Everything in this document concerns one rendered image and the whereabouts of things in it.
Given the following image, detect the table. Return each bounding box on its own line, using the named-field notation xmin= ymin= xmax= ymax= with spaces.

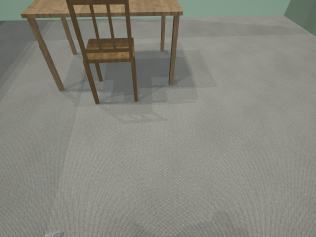
xmin=20 ymin=0 xmax=183 ymax=91

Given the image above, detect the chair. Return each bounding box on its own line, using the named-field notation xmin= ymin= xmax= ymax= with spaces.
xmin=66 ymin=0 xmax=138 ymax=105

